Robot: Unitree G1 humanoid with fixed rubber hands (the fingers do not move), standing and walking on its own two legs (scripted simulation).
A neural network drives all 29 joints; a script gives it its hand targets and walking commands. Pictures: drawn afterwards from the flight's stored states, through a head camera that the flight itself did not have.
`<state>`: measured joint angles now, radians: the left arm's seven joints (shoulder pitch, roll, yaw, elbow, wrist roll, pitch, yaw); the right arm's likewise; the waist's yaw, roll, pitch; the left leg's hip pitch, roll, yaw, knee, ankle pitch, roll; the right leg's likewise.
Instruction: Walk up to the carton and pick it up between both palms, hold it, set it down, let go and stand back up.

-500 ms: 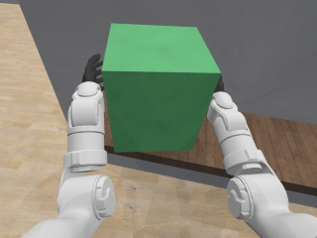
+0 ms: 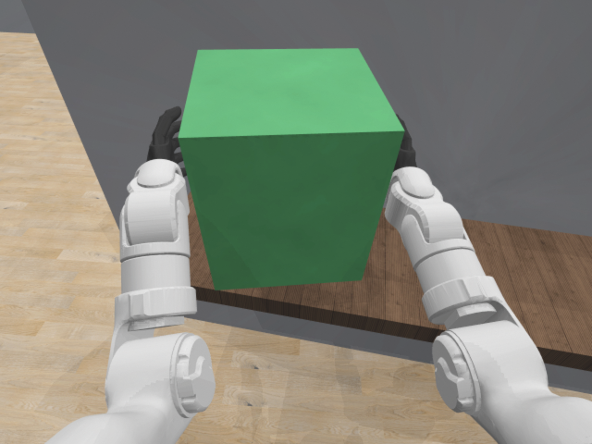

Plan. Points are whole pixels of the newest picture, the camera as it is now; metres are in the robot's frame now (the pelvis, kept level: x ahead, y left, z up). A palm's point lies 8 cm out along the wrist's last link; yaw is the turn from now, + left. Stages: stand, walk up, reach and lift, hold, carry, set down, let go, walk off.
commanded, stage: reach and lift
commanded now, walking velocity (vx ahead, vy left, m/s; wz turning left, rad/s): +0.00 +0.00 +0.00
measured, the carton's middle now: (284, 172) +0.40 -0.01 +0.20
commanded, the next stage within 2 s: hold in 0.20 s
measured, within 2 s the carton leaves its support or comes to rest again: neither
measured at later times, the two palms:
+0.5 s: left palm (148, 162) +0.35 +0.16 +0.25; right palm (401, 156) +0.36 -0.15 +0.24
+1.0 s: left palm (158, 148) +0.37 +0.14 +0.26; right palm (406, 150) +0.37 -0.16 +0.24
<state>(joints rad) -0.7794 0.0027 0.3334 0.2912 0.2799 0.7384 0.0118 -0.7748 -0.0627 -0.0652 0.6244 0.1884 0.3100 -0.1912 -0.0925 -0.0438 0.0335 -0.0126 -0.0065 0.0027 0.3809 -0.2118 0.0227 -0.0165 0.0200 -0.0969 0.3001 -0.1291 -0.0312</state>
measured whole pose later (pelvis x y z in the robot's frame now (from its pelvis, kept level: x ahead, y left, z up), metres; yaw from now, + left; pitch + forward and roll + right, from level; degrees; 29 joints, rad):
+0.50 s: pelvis +0.00 +0.01 +0.00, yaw -1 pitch -10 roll -1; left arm -0.73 -0.03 0.33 0.12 0.29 0.85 0.03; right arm -0.77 -0.14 0.05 0.54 0.32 0.40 -0.22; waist -0.07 -0.02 0.00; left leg 0.01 0.00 0.02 0.40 -0.23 0.03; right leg 0.01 0.04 -0.06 0.29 -0.12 -0.03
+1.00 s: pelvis -0.01 -0.01 +0.00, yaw +0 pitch -7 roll -1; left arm -0.87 0.03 0.37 0.31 0.28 0.83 0.00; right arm -0.87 -0.10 -0.04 0.60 0.25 0.47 -0.24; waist -0.08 -0.02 -0.04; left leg -0.08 0.00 0.00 0.39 -0.19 0.01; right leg -0.08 0.03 -0.08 0.31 -0.11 -0.04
